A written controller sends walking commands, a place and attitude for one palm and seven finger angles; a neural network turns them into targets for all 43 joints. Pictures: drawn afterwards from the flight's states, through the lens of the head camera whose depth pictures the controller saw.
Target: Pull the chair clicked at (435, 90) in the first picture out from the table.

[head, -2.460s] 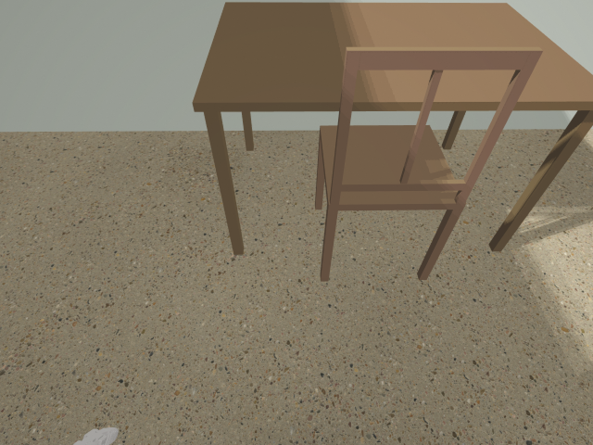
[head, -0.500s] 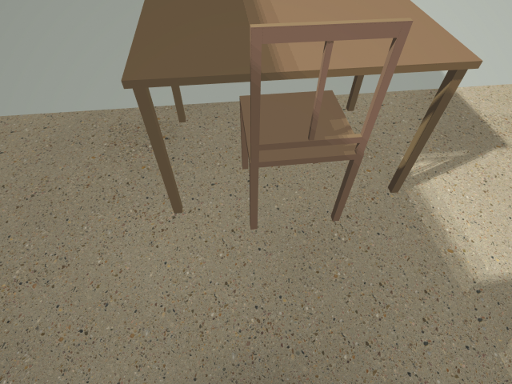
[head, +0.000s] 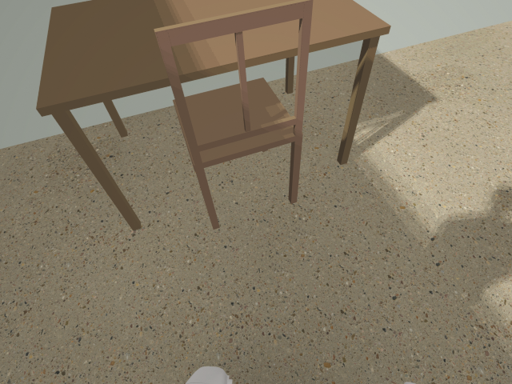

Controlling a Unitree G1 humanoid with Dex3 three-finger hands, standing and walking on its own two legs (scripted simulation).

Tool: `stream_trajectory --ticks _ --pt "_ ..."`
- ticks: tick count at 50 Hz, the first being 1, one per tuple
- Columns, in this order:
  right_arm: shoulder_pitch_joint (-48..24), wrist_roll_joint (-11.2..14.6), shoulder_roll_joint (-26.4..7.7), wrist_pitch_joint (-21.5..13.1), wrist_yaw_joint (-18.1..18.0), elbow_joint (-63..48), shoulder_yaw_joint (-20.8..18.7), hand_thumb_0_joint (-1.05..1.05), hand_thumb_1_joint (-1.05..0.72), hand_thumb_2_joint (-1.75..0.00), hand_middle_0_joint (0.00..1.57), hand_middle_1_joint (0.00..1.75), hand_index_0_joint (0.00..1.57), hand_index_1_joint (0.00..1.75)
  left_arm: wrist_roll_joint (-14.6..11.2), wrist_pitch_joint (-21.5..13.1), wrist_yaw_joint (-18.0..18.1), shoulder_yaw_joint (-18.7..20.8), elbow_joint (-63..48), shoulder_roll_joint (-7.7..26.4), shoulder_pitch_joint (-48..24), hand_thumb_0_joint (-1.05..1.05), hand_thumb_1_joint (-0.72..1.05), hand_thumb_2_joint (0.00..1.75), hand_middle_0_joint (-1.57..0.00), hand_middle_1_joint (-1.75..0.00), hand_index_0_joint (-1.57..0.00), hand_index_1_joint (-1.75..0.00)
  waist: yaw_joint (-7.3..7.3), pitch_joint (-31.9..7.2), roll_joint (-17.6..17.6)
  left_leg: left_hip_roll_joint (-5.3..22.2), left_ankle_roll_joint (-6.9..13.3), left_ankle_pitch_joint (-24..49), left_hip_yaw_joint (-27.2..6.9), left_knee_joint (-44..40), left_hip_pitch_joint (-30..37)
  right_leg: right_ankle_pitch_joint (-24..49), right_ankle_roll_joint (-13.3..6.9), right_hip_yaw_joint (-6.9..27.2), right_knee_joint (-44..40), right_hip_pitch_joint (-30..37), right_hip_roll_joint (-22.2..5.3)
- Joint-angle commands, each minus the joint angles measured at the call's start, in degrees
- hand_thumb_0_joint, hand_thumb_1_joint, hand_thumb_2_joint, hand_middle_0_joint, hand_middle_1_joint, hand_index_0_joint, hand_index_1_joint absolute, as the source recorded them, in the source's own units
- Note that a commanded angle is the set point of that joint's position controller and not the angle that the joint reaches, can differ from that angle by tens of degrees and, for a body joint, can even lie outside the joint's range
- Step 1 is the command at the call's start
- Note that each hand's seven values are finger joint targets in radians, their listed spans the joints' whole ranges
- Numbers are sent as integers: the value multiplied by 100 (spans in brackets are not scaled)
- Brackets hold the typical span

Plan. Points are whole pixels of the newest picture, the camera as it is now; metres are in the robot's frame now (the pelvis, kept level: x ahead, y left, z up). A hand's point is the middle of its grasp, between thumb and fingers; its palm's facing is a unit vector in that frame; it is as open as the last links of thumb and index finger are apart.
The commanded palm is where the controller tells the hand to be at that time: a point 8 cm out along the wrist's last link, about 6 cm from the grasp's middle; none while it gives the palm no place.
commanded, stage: walk to a spot facing it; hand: left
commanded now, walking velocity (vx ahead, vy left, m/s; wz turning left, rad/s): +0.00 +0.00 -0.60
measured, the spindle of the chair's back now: (243, 87) +0.92 +0.14 -0.08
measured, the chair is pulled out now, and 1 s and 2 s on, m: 0.00 0.00 0.00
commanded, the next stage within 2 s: none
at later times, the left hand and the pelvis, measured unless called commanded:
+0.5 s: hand out of the picture +0.09 +0.29 -0.17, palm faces -0.21 -0.95 -0.22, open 7.4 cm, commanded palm none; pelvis -0.02 +0.08 +0.00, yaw -18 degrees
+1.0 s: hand (192, 383) +0.14 +0.14 -0.16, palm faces -0.54 -0.81 -0.23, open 7.4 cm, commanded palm none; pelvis -0.01 +0.01 +0.00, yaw -36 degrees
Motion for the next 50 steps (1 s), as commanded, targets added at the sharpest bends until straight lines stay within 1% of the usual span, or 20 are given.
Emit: stream_trajectory --ticks 1,8,13,14,15,16,17,18,21,27,31,34,37,39,40,41,42,43,47,50 --pt "-243 -18 -448 -180 -31 -605 -87 0 -90 -90 20 30 20 30 44 -92 76 301 -317 1187 416 0 90 90 -20 -30 -20 -30 77 -596 -778 -22 4 -213 -128 -234 -589 1377 -199 2116 -589 1271 -1645" --pt "-266 56 -376 -242 -14 -815 -58 0 -90 -90 20 30 20 30 103 -21 72 321 -471 1395 168 0 90 90 -20 -30 -20 -30 67 -511 -810 -285 161 -552 -82 -1574 339 1117 -468 2551 -601 602 -1558" --pt "732 107 -470 -362 -73 -669 -80 0 -90 -90 20 30 20 30 71 45 57 329 -666 1394 -366 0 90 90 -20 -30 -20 -30 -366 -764 -877 -350 393 298 -91 -3739 2367 382 88 2348 -193 -549 -1029" --pt "955 79 -753 -417 -114 -653 -128 0 -90 -90 20 30 20 30 46 59 23 288 -755 1146 -370 0 90 90 -20 -30 -20 -30 -484 -817 -154 406 620 -22 -803 -4406 3094 -654 377 1725 430 -1373 -432" --pt "744 15 -1241 -415 -115 -758 -209 0 -90 -90 20 30 20 30 17 52 -50 254 -785 874 -195 0 90 90 -20 -30 -20 -30 -350 -648 1454 1831 968 -177 -2277 -4967 3265 -2075 691 592 1945 -2338 243" --pt "545 20 -1255 -379 -106 -891 -169 0 -90 -90 20 30 20 30 111 39 -49 329 -760 1115 -329 0 90 90 -20 -30 -20 -30 -336 -298 1038 2406 1303 191 -2466 -4960 2257 -2169 866 70 3148 -2209 -207" --pt "163 3 -1032 -368 -79 -1040 -69 0 -90 -90 20 30 20 30 130 47 -81 375 -726 1200 -91 0 90 90 -20 -30 -20 -30 -59 -254 690 2293 1488 130 -2217 -4984 1552 -1836 947 38 3859 -1846 -428" --pt "-102 -29 -702 -395 -90 -1009 -2 0 -90 -90 20 30 20 30 183 103 -114 425 -490 1226 10 0 90 90 -20 -30 -20 -30 69 -82 569 1706 1280 460 -1484 -4885 1292 -1435 965 -6 4296 -1692 -433" --pt "17 -27 -606 -434 -86 -956 44 0 -90 -90 20 30 20 30 141 180 -221 329 -412 929 101 0 90 90 -20 -30 -20 -30 65 -57 701 1078 1106 1059 -211 -4646 1385 -914 1030 -356 4982 -1762 -574" --pt "1088 -22 -678 -461 -88 -573 -27 0 -90 -90 20 30 20 30 88 213 -238 236 -558 775 -604 0 90 90 -20 -30 -20 -30 -382 52 665 1388 1304 1745 -173 -4513 2246 -1128 1113 -628 3857 -1983 -902" --pt "1129 -47 -819 -435 -52 -452 -128 0 -90 -90 20 30 20 30 59 247 -251 177 -595 646 -830 0 90 90 -20 -30 -20 -30 -438 -6 853 1605 1357 1550 184 -4473 2131 -1382 1037 -879 2822 -1407 -1063" --pt "1222 -88 -925 -438 -3 -351 -197 0 -90 -90 20 30 20 30 76 194 -305 154 -640 579 -913 0 90 90 -20 -30 -20 -30 -506 -172 1022 1775 1290 -124 256 -4605 1952 -1665 875 -1100 2127 -920 -1007" --pt "1256 -90 -982 -446 53 -243 -240 0 -90 -90 20 30 20 30 88 98 -332 159 -641 601 -880 0 90 90 -20 -30 -20 -30 -442 -229 908 1843 1097 -1011 346 -4397 1652 -1672 701 -1267 1207 -219 -863" --pt "1220 -76 -806 -427 95 -214 -178 0 -90 -90 20 30 20 30 97 -21 -286 233 -372 789 -133 0 90 90 -20 -30 -20 -30 -46 -476 113 1526 606 -1277 1012 -3012 727 -1107 506 -1280 -64 1444 -829" --pt "1258 9 -354 -402 149 -356 -69 0 -90 -90 20 30 20 30 149 -117 -191 353 -205 1451 437 0 90 90 -20 -30 -20 -30 207 -739 -1655 868 206 -1830 1742 -1211 -815 -2462 40 687 -1025 2719 -2227" --pt "447 -85 -306 -415 191 -727 1 0 -90 -90 20 30 20 30 49 -120 -79 403 -107 1887 882 0 90 90 -20 -30 -20 -30 544 -270 -2230 388 93 -1986 1166 2 -1817 -2281 -405 2483 -1556 2215 -3044" --pt "198 -109 -527 -414 207 -840 -72 0 -90 -90 20 30 20 30 38 -115 -4 384 -116 1703 850 0 90 90 -20 -30 -20 -30 451 51 -1379 552 186 -1373 640 326 -1982 -2405 -546 2075 -1594 1933 -3061" --pt "156 -85 -492 -433 242 -779 -89 0 -90 -90 20 30 20 30 31 -183 16 381 -130 1566 609 0 90 90 -20 -30 -20 -30 344 116 -1231 657 220 -838 551 405 -1901 -2572 -544 1924 -1567 1714 -2779" --pt "602 -115 -379 -457 301 -413 -148 0 -90 -90 20 30 20 30 44 -382 -12 180 -161 1032 72 0 90 90 -20 -30 -20 -30 -193 473 -776 658 31 224 592 27 -1186 -820 -362 695 -1407 901 -2109" --pt "478 -102 -266 -450 308 -460 -130 0 -90 -90 20 30 20 30 48 -475 -20 147 -17 976 450 0 90 90 -20 -30 -20 -30 -151 483 -908 547 -39 540 699 -207 -1203 209 -379 578 -1361 1002 -1956"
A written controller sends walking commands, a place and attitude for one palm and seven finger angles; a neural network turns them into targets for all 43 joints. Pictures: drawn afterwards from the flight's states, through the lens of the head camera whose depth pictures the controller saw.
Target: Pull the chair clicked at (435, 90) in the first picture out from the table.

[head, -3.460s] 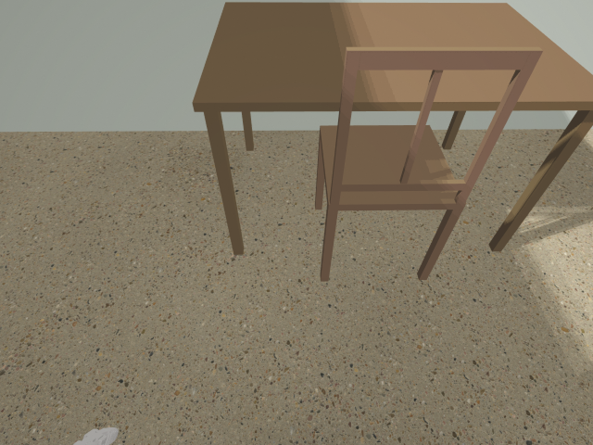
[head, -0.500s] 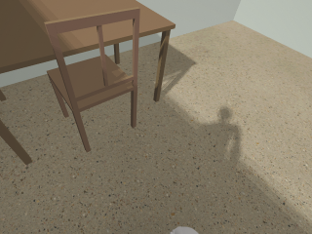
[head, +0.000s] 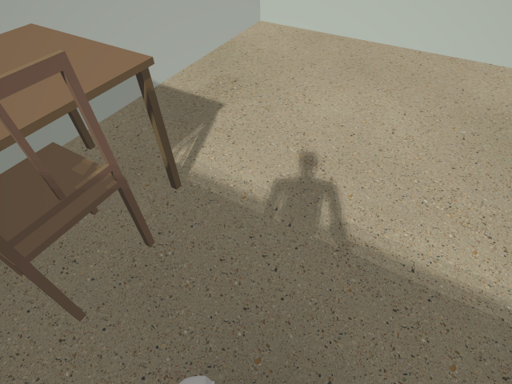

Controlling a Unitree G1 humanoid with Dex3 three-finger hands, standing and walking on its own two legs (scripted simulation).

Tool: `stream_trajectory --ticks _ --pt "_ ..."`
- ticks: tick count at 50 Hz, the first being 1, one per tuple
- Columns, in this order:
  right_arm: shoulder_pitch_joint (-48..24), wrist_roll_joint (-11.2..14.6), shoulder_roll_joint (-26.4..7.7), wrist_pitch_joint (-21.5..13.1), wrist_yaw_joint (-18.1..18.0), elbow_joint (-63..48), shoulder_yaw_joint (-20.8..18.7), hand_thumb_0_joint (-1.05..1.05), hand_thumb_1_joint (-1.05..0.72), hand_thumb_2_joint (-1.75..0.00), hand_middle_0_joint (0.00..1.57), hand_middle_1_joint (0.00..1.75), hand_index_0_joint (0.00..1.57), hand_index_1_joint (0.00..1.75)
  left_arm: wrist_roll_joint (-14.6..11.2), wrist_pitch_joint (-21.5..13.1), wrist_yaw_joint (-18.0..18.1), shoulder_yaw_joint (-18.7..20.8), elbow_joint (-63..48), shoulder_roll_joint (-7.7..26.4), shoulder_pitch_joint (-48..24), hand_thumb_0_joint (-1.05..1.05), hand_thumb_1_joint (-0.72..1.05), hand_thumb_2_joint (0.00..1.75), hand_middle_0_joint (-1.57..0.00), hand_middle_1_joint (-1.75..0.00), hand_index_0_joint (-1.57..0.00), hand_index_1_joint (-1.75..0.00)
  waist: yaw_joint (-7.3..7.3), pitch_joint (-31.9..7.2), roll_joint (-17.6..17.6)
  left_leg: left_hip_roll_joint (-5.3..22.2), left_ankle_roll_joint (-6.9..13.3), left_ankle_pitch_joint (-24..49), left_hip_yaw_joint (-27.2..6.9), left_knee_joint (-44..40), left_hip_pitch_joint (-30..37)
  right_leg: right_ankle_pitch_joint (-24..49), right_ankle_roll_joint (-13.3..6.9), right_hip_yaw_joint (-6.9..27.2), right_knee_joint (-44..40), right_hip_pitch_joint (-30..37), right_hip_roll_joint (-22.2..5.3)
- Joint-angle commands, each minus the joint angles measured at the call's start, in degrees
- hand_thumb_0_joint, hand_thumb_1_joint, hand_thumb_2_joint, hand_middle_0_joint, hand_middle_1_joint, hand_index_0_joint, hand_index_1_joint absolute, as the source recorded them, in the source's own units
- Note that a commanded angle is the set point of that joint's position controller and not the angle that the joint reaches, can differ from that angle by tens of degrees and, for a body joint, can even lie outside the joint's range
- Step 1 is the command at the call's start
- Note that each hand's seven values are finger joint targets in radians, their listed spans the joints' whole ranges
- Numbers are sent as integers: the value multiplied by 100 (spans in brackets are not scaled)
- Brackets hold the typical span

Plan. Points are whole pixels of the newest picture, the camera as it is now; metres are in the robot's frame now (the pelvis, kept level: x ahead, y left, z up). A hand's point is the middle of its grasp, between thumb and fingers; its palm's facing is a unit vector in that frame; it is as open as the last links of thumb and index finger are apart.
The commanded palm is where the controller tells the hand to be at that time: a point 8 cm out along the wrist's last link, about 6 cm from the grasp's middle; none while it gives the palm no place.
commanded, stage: walk to a spot facing it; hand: left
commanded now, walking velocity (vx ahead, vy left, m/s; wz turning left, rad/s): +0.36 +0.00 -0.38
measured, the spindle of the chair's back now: (32, 156) +0.68 +0.65 -0.07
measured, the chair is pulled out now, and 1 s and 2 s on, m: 0.00 0.00 0.00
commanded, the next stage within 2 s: turn to face it in 1.02 s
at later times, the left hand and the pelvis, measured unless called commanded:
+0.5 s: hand (137, 325) +0.27 +0.27 -0.18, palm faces -0.12 -0.98 -0.16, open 7.4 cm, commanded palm none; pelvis +0.21 +0.08 +0.00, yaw -14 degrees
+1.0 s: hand (240, 207) +0.60 +0.07 -0.19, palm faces -0.47 -0.87 -0.15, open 7.4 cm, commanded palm none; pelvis +0.41 -0.02 -0.03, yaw -29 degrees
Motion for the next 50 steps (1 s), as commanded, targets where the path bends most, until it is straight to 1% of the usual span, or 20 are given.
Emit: stream_trajectory --ticks 1,6,9,12,13,14,15,18,21,31,38,41,43,44,45,46,47,48,49,50 --pt "-775 -5 -227 -291 29 -774 -63 0 -90 -90 20 30 20 30 23 -205 80 202 -75 990 536 0 90 90 -20 -30 -20 -30 250 771 -952 -13 -95 502 -47 -192 -1052 1322 -768 1373 -1263 144 -1325" --pt "-1412 36 -108 -380 71 -1045 0 0 -90 -90 20 30 20 30 73 -233 164 196 109 1003 743 0 90 90 -20 -30 -20 -30 371 763 -989 -136 14 478 -5 -1024 -973 1943 -799 1453 -1067 491 -1354" --pt "-1511 73 -53 -451 76 -1094 26 0 -90 -90 20 30 20 30 91 -215 197 216 177 1044 697 0 90 90 -20 -30 -20 -30 334 742 -1050 -310 171 312 50 -1865 -10 2373 -689 1458 -816 157 -1340" --pt "396 40 -464 -545 -102 -488 -90 0 -90 -90 20 30 20 30 43 -240 181 280 214 1026 428 0 90 90 -20 -30 -20 -30 -521 -221 -546 -544 325 665 30 -2944 2855 3169 -367 1090 1334 -562 -808" --pt "1221 -49 -1146 -571 -183 -284 -249 0 -90 -90 20 30 20 30 -45 -201 116 296 151 700 745 0 90 90 -20 -30 -20 -30 -722 -1066 833 839 618 154 -1544 -3235 4202 1169 -113 520 3063 -1550 -94" --pt "1518 -13 -1476 -575 -200 -211 -265 0 -90 -90 20 30 20 30 -71 -195 58 227 52 451 919 0 90 90 -20 -30 -20 -30 -593 -1267 1964 2090 996 -181 -3491 -4367 4461 -1350 51 289 4849 -2637 401" --pt "936 39 -1237 -516 -212 -333 -168 0 -90 -90 20 30 20 30 -26 -178 81 267 83 648 772 0 90 90 -20 -30 -20 -30 -415 -871 1257 2161 1101 -1046 -3617 -4774 3655 -1118 -68 687 5392 -2720 -54" --pt "-99 40 -250 -657 -236 -445 82 0 -90 -90 20 30 20 30 90 -57 -74 271 182 438 324 0 90 90 -20 -30 -20 -30 80 498 454 1335 604 -65 -1603 -4916 1858 257 72 433 5359 -2693 -663" --pt "-62 90 33 -736 -272 -276 120 0 -90 -90 20 30 20 30 94 182 -75 266 320 193 743 0 90 90 -20 -30 -20 -30 369 409 702 952 336 870 -351 -4880 1626 679 178 316 5136 -2513 -601" --pt "801 98 3 -763 -301 11 64 0 -90 -90 20 30 20 30 134 282 -167 283 -224 144 -576 0 90 90 -20 -30 -20 -30 100 726 186 1103 611 2147 446 -4887 3103 1337 364 -98 4095 -4220 -772" --pt "1471 14 23 -671 -309 308 113 0 -90 -90 20 30 20 30 105 186 -224 143 -580 -12 -1769 0 90 90 -20 -30 -20 -30 -270 1089 315 1144 843 3619 1055 -4604 3617 944 120 -825 2354 -3821 -542" --pt "1411 17 -147 -620 -314 317 69 0 -90 -90 20 30 20 30 100 115 -198 144 -529 -4 -1451 0 90 90 -20 -30 -20 -30 -47 736 513 1137 809 5820 1493 -3760 3886 487 -153 -1269 1797 -2982 -43" --pt "1167 41 -337 -608 -299 207 2 0 -90 -90 20 30 20 30 125 57 -156 216 -340 219 -705 0 90 90 -20 -30 -20 -30 323 176 683 1176 687 6828 1640 -2634 3855 344 -359 -1323 1521 -1987 198" --pt "983 66 -434 -600 -280 114 -12 0 -90 -90 20 30 20 30 142 -14 -136 269 -153 404 -71 0 90 90 -20 -30 -20 -30 648 -209 664 1119 603 6529 1668 -1665 3458 461 -446 -1341 1168 -917 288" --pt "843 135 -423 -592 -214 0 7 0 -90 -90 20 30 20 30 150 -86 -114 369 59 753 665 0 90 90 -20 -30 -20 -30 1021 -758 392 1043 443 5122 1645 -175 2251 1072 -695 -815 745 803 -144" --pt "910 229 15 -600 -185 -225 65 0 -90 -90 20 30 20 30 95 -140 -42 467 95 1355 1094 0 90 90 -20 -30 -20 -30 1045 -1422 -793 52 101 -674 1368 1691 187 2267 -1502 2070 564 2461 -1914" --pt "531 226 58 -605 -231 -433 51 0 -90 -90 20 30 20 30 -59 -82 57 530 75 1663 1062 0 90 90 -20 -30 -20 -30 962 -1586 -896 -318 84 -1818 451 2994 -728 3010 -1944 3552 -51 2534 -2605" --pt "212 177 51 -600 -250 -501 2 0 -90 -90 20 30 20 30 -94 -20 111 532 0 1557 722 0 90 90 -20 -30 -20 -30 824 -791 -224 10 190 -1174 -137 2911 -937 2662 -1923 2779 -279 1843 -2559" --pt "133 151 131 -581 -209 -542 20 0 -90 -90 20 30 20 30 -101 -46 112 440 -109 1287 324 0 90 90 -20 -30 -20 -30 624 -152 -216 210 133 -579 -236 2493 -839 2434 -1106 2306 -476 795 -2167" --pt "241 104 120 -500 -207 -460 26 0 -90 -90 20 30 20 30 -83 -101 104 369 -154 1133 -13 0 90 90 -20 -30 -20 -30 312 43 -355 326 69 -288 -332 2192 -564 2279 -799 2038 -632 -7 -1974"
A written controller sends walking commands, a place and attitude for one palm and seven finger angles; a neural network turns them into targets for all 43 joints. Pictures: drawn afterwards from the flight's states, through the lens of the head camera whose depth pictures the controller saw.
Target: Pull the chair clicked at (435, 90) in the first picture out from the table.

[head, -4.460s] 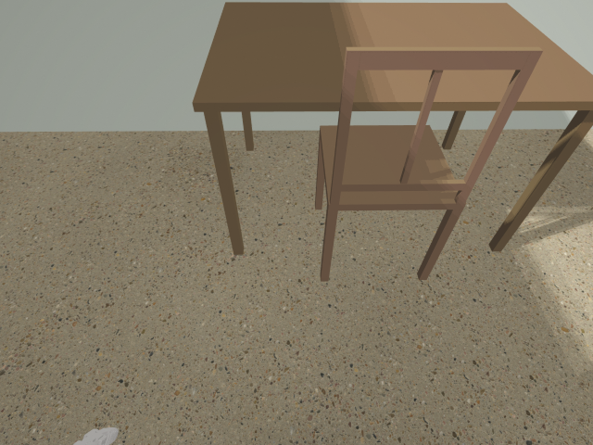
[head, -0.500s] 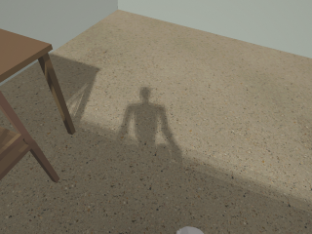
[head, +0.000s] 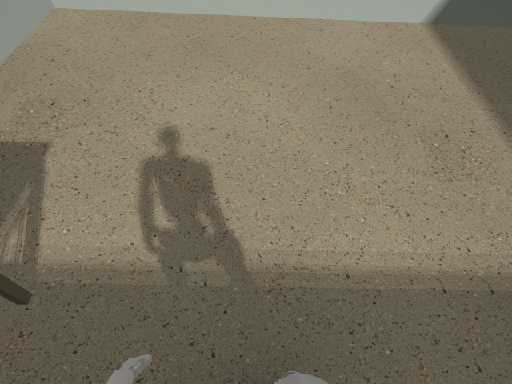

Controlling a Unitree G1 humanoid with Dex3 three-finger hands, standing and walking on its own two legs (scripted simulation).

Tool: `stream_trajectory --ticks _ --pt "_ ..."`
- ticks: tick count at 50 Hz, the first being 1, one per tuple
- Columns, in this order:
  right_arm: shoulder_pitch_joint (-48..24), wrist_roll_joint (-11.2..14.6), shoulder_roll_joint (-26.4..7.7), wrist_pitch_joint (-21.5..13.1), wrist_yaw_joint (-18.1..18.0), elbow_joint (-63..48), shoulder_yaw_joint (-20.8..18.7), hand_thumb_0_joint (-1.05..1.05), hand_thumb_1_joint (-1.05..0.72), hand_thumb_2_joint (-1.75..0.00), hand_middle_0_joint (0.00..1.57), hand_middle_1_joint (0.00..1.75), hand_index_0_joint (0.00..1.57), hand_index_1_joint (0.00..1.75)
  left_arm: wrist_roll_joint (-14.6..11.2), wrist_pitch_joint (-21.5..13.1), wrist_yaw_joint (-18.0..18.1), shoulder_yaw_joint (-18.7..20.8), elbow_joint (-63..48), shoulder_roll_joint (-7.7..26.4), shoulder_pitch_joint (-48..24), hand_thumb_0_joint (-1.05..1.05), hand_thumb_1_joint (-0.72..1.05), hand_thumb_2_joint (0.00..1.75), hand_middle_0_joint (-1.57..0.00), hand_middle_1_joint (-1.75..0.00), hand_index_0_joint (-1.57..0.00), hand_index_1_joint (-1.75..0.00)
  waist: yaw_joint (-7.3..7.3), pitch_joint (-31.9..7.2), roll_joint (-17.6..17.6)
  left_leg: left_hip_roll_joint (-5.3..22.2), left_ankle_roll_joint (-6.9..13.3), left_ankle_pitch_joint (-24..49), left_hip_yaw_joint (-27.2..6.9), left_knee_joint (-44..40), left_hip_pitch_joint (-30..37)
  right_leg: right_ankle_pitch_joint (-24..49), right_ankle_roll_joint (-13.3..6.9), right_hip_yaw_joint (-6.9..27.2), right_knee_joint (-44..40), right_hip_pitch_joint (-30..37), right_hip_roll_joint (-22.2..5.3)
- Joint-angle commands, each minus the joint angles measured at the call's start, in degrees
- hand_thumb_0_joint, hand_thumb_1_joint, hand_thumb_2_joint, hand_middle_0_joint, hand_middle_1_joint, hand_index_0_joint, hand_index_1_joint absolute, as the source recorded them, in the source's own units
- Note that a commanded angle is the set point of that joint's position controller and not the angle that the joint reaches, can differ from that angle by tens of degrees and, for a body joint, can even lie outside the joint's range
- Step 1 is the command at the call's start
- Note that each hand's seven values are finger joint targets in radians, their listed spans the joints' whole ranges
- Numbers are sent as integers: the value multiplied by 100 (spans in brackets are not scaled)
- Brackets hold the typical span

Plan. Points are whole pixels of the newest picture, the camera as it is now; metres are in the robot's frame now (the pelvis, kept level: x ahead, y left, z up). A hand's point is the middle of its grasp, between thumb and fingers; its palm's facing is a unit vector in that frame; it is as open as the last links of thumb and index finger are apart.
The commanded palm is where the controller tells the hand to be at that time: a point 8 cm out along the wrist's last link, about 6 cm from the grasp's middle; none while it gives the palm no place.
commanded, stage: walk to a spot facing it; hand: left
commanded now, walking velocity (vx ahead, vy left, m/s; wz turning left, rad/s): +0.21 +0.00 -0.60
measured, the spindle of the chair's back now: out of the picture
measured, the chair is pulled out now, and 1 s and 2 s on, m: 0.00 0.00 0.00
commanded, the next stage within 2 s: turn to face it in 0.02 s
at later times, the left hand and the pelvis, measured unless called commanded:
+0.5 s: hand (125, 358) +0.18 +0.24 -0.17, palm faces +0.09 -0.98 -0.17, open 7.4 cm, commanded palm none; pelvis +0.16 +0.06 +0.02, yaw -1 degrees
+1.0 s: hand (119, 339) +0.21 +0.24 -0.12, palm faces +0.30 -0.91 -0.30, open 7.4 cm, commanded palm none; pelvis +0.15 +0.01 +0.02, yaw +16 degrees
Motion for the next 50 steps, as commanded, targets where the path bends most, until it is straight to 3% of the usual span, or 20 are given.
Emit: stream_trajectory --ticks 1,2,4,10,15,17,18,19,20,21,24,26,30,40,44,46,47,48,49,50 --pt "-710 -96 -714 -226 -43 -981 -197 0 -90 -90 20 30 20 30 -36 -99 183 202 -79 984 820 0 90 90 -20 -30 -20 -30 246 -231 -95 325 -98 789 -959 534 -1944 2105 -149 2665 -2380 868 -2038" --pt "-650 -121 -657 -169 -45 -959 -214 0 -90 -90 20 30 20 30 19 -149 210 184 -75 883 757 0 90 90 -20 -30 -20 -30 125 -195 127 265 -106 794 -971 258 -1745 2308 -335 2448 -2395 556 -1852" --pt "-521 -125 -586 -99 -29 -947 -206 0 -90 -90 20 30 20 30 73 -184 201 196 -93 973 706 0 90 90 -20 -30 -20 -30 -71 -271 20 237 -217 775 -836 -380 -1615 2763 -331 1874 -2283 291 -1600" --pt "-1167 -112 -547 -97 40 -1041 -87 0 -90 -90 20 30 20 30 64 -222 230 97 110 688 1134 0 90 90 -20 -30 -20 -30 81 -793 -696 -85 -218 1466 -657 -1668 -1866 4259 -99 1438 -1882 1380 -1142" --pt "-1865 -51 -488 -180 71 -1040 10 0 -90 -90 20 30 20 30 89 -151 324 1 285 658 1338 0 90 90 -20 -30 -20 -30 356 -721 -746 -533 -41 1470 -507 -3296 -1220 4606 118 1299 -1600 2014 -1347" --pt "-1603 -71 -630 -188 60 -940 -29 0 -90 -90 20 30 20 30 71 -93 358 11 304 730 1267 0 90 90 -20 -30 -20 -30 211 -716 -661 -653 44 1913 -524 -4041 -653 4476 309 1066 -1131 2070 -1383" --pt "-1255 -98 -806 -178 59 -820 -73 0 -90 -90 20 30 20 30 42 -57 378 9 295 747 1235 0 90 90 -20 -30 -20 -30 57 -795 -460 -647 107 2709 -611 -4492 -73 4122 496 934 -541 1905 -1349" --pt "-826 -149 -1166 -185 43 -770 -155 0 -90 -90 20 30 20 30 -6 -27 388 17 237 677 1300 0 90 90 -20 -30 -20 -30 -88 -1115 271 -52 395 4671 -1236 -4567 874 2892 776 654 432 1252 -1038" --pt "-531 -162 -1569 -171 24 -760 -233 0 -90 -90 20 30 20 30 -98 -10 389 -12 178 441 1621 0 90 90 -20 -30 -20 -30 -42 -1520 1505 1286 1203 7395 -2699 -4479 1911 -547 1085 427 1800 -49 -464" --pt "-509 -81 -1607 -80 -16 -728 -186 0 -90 -90 20 30 20 30 -54 26 422 -46 102 525 1560 0 90 90 -20 -30 -20 -30 25 -1445 1420 1640 1698 7783 -3026 -4799 1555 -2293 1138 866 2644 -168 -418" --pt "-1272 -96 -1306 -20 -71 -939 -149 0 -90 -90 20 30 20 30 38 190 361 97 46 655 883 0 90 90 -20 -30 -20 -30 156 -624 915 997 1440 4531 -2807 -5444 253 -1441 1190 1126 2941 -527 -746" --pt "-1525 -90 -1290 -3 -53 -1022 -183 0 -90 -90 20 30 20 30 46 280 302 130 42 560 912 0 90 90 -20 -30 -20 -30 269 -616 815 596 1202 3269 -2418 -5681 -143 -889 1211 1053 2745 -366 -740" --pt "-1534 -86 -1347 29 -16 -1144 -307 0 -90 -90 20 30 20 30 87 388 272 206 3 513 955 0 90 90 -20 -30 -20 -30 260 -811 749 307 1020 1487 -2488 -6035 -315 -307 1280 994 2537 -434 -720" --pt "-1027 -133 -1586 139 -1 -1131 -514 0 -90 -90 20 30 20 30 48 385 283 219 -478 599 223 0 90 90 -20 -30 -20 -30 -56 -1008 1007 218 1211 1372 -3623 -5858 328 -916 1293 1105 1136 -517 -455" --pt "-1185 -146 -1683 208 10 -1221 -567 0 -90 -90 20 30 20 30 -20 384 310 181 -490 625 534 0 90 90 -20 -30 -20 -30 66 -1180 1131 73 1153 1766 -3834 -5734 130 -1012 1174 1097 81 292 -227" --pt "-1435 -137 -1667 260 44 -1312 -600 0 -90 -90 20 30 20 30 -53 394 329 220 -373 734 1036 0 90 90 -20 -30 -20 -30 309 -1131 998 -239 800 1268 -3635 -5775 -601 -533 1058 921 -1039 1376 -123" --pt "-1597 -94 -1561 281 62 -1373 -592 0 -90 -90 20 30 20 30 -30 354 347 254 -324 910 1332 0 90 90 -20 -30 -20 -30 477 -1110 740 -495 520 896 -3352 -5414 -1213 -83 975 1020 -2041 2150 -342" --pt "-1452 -29 -1122 316 80 -1428 -566 0 -90 -90 20 30 20 30 60 306 393 345 -396 1386 1346 0 90 90 -20 -30 -20 -30 480 -1086 -692 -1113 95 -45 -2446 -3943 -2378 -972 534 2369 -2933 2865 -1750" --pt "-1436 -101 -1064 274 42 -1534 -557 0 -90 -90 20 30 20 30 106 331 408 312 -612 1711 817 0 90 90 -20 -30 -20 -30 400 -573 -1702 -1546 -179 -456 -1503 -2253 -3002 -1433 25 3653 -3232 1935 -3146" --pt "-1457 -169 -1376 274 80 -1500 -599 0 -90 -90 20 30 20 30 58 340 438 222 -816 1512 187 0 90 90 -20 -30 -20 -30 143 -353 -1002 -1133 -31 -183 -1725 -1388 -2425 -1141 20 2941 -3165 761 -3066"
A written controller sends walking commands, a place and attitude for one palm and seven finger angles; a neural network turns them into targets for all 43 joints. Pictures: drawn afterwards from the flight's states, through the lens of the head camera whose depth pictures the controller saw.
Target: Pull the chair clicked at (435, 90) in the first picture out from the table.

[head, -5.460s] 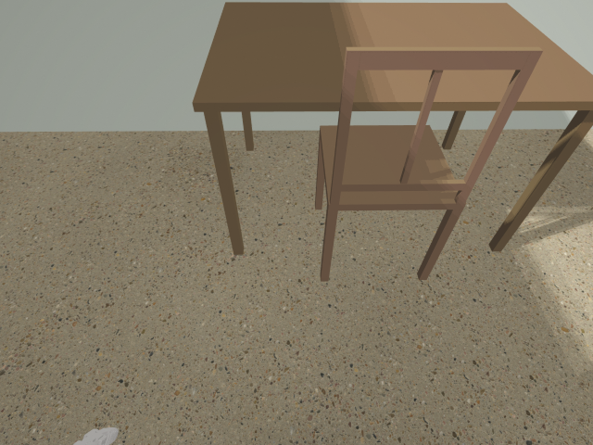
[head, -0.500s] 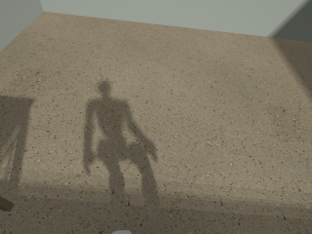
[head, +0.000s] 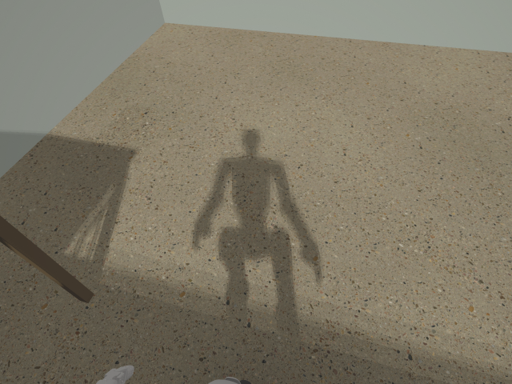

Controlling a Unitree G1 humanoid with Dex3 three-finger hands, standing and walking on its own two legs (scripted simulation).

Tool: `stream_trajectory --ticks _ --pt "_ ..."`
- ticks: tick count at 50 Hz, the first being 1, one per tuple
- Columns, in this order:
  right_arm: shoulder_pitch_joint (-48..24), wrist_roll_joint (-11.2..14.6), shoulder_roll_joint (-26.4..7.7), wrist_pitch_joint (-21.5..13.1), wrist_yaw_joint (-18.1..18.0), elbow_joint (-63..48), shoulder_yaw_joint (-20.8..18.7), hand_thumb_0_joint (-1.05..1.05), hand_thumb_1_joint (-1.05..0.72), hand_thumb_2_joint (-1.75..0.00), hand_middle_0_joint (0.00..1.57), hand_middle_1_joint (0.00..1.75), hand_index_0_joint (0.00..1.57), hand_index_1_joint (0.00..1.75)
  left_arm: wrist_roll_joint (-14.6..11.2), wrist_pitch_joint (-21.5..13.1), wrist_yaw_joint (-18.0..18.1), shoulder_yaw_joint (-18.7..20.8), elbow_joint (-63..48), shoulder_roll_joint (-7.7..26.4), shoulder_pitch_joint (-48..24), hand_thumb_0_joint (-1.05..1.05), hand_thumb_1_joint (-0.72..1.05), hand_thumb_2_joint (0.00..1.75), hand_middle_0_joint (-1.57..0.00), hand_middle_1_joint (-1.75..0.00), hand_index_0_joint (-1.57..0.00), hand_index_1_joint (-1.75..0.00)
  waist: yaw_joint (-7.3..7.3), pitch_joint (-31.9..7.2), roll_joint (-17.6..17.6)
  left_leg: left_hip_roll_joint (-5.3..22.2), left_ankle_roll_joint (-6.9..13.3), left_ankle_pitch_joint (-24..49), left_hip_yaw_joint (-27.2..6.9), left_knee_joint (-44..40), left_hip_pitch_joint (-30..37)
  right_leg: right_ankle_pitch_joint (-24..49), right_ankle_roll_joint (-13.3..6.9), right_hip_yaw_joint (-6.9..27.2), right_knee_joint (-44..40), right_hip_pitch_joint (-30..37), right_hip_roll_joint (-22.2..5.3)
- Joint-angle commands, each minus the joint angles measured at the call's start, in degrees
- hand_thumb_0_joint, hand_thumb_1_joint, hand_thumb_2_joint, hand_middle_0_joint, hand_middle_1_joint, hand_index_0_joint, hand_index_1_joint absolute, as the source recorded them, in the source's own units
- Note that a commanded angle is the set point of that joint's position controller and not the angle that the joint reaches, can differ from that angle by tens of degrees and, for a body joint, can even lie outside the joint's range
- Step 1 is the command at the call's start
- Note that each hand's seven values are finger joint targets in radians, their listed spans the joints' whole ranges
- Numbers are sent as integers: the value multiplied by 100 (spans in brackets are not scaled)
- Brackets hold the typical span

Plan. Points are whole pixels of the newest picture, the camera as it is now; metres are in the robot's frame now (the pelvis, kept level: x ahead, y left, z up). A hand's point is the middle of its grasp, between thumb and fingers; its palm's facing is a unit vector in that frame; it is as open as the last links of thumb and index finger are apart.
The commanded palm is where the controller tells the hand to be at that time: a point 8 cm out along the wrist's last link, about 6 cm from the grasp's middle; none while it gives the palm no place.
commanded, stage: turn to face it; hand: left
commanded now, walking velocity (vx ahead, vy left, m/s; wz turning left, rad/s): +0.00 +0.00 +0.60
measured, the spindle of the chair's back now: out of the picture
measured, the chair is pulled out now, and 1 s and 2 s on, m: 0.00 0.00 0.00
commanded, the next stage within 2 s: none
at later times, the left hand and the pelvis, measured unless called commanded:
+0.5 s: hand out of the picture -0.10 +0.21 -0.18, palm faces +0.41 -0.88 -0.25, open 7.4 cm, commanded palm none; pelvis -0.01 +0.02 -0.01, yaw +20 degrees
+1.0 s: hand out of the picture +0.02 +0.27 -0.13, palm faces +0.57 -0.77 -0.27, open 7.4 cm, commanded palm none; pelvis +0.01 +0.01 +0.00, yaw +37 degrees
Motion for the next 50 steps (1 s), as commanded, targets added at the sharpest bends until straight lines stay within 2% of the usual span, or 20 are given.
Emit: stream_trajectory --ticks 1,2,3,4,8,17,19,21,22,23,24,25,26,28,31,40,44,48,49,50 --pt "-26 -104 -617 -140 49 -583 -194 0 -90 -90 20 30 20 30 39 -104 122 141 -645 1016 -492 0 90 90 -20 -30 -20 -30 -113 201 -1181 459 -210 -1090 248 3164 -884 -89 -629 1354 -1964 -353 -2278" --pt "89 -78 -539 -111 72 -512 -182 0 -90 -90 20 30 20 30 16 -138 112 128 -654 912 -534 0 90 90 -20 -30 -20 -30 -171 276 -1280 516 -249 -980 398 3405 -828 554 -467 1098 -1768 -378 -1999" --pt "125 -81 -559 -111 109 -422 -159 0 -90 -90 20 30 20 30 8 -186 79 49 -600 727 -468 0 90 90 -20 -30 -20 -30 -185 446 -1181 630 -305 -674 545 3599 -891 1383 -418 538 -1459 -169 -1724" --pt "114 -64 -543 -125 129 -419 -137 0 -90 -90 20 30 20 30 7 -237 62 16 -529 658 -224 0 90 90 -20 -30 -20 -30 -95 420 -1212 648 -356 -548 658 3683 -960 2079 -415 268 -1248 122 -1657" --pt "-357 -49 -474 -104 127 -551 -68 0 -90 -90 20 30 20 30 36 -270 74 46 -279 792 648 0 90 90 -20 -30 -20 -30 252 156 -1235 777 -484 -663 861 3475 -1126 3561 -432 -29 -796 1076 -1823" --pt "-1346 -5 -408 -135 151 -800 109 0 -90 -90 20 30 20 30 130 -180 57 104 -101 1026 1186 0 90 90 -20 -30 -20 -30 582 -3 -1571 848 -359 -1216 1334 1755 -388 4333 -577 -364 -407 1441 -2094" --pt "-1335 11 -399 -178 144 -825 145 0 -90 -90 20 30 20 30 134 -152 51 156 -118 1132 1153 0 90 90 -20 -30 -20 -30 590 -138 -1683 789 -255 -1213 1493 1178 67 4456 -561 -491 -238 1383 -2172" --pt "-1107 20 -462 -227 126 -823 137 0 -90 -90 20 30 20 30 124 -143 28 184 -97 1217 1030 0 90 90 -20 -30 -20 -30 461 -350 -1726 661 -152 -907 1654 432 608 4559 -439 -725 123 1322 -2151" --pt "-816 7 -588 -262 115 -776 101 0 -90 -90 20 30 20 30 95 -145 17 189 -76 1215 939 0 90 90 -20 -30 -20 -30 283 -529 -1489 624 -88 -357 1641 -308 1203 4445 -261 -925 649 1164 -2077" --pt "-242 -27 -898 -324 102 -642 11 0 -90 -90 20 30 20 30 36 -144 -3 201 -137 1189 853 0 90 90 -20 -30 -20 -30 -60 -912 -922 937 78 861 1281 -1012 2434 3659 8 -1087 1773 422 -1978" --pt "181 -35 -1643 -386 54 -592 -177 0 -90 -90 20 30 20 30 -21 -146 -68 142 -415 820 741 0 90 90 -20 -30 -20 -30 -300 -1193 990 2608 801 3396 -795 -955 3803 -387 508 -1124 3166 -1601 -1055" --pt "472 84 -1890 -337 25 -455 -216 0 -90 -90 20 30 20 30 15 -81 -35 50 -583 739 431 0 90 90 -20 -30 -20 -30 -377 -1278 1293 3175 1392 5483 -1261 -779 3743 -1818 592 -489 3868 -2170 -826" --pt "278 72 -1689 -305 3 -463 -156 0 -90 -90 20 30 20 30 51 -9 -6 88 -563 843 403 0 90 90 -20 -30 -20 -30 -237 -1042 667 3137 1441 4861 -665 -788 3362 -1557 547 -235 4123 -2183 -1016" --pt "-406 11 -1325 -339 -87 -650 -60 0 -90 -90 20 30 20 30 57 30 -24 137 -380 831 250 0 90 90 -20 -30 -20 -30 -26 -454 776 2409 1128 3741 -460 -990 2433 -822 616 -21 4237 -2089 -976" --pt "-755 15 -1143 -389 -74 -756 22 0 -90 -90 20 30 20 30 66 52 -89 148 -235 830 484 0 90 90 -20 -30 -20 -30 210 -172 570 1880 846 3051 -100 -1202 1904 -147 655 -41 4052 -1797 -812" --pt "-216 -21 -1151 -380 -48 -650 -69 0 -90 -90 20 30 20 30 42 25 -36 114 -545 772 -176 0 90 90 -20 -30 -20 -30 44 -281 537 1821 1057 2347 -934 -1254 2080 -145 741 121 3044 -1817 -593" --pt "-55 -57 -1153 -355 -60 -615 -103 0 -90 -90 20 30 20 30 4 -12 -20 69 -734 676 -517 0 90 90 -20 -30 -20 -30 -30 -324 532 1799 1152 2563 -1396 -1076 2005 -464 662 153 2179 -1454 -385" --pt "-225 -41 -1168 -331 -64 -657 -139 0 -90 -90 20 30 20 30 -58 -94 13 43 -695 661 -104 0 90 90 -20 -30 -20 -30 169 -666 557 1605 1001 3118 -1619 -600 1665 -23 543 87 694 -284 -117" --pt "-301 -5 -1120 -329 -57 -666 -135 0 -90 -90 20 30 20 30 -64 -138 21 60 -626 717 146 0 90 90 -20 -30 -20 -30 313 -729 435 1432 809 2602 -1507 -380 1296 637 528 76 -80 360 -176" --pt "-232 46 -909 -336 -32 -674 -112 0 -90 -90 20 30 20 30 -42 -201 40 103 -580 908 343 0 90 90 -20 -30 -20 -30 391 -858 -25 1118 481 1568 -1306 -37 659 1254 448 356 -906 1285 -578"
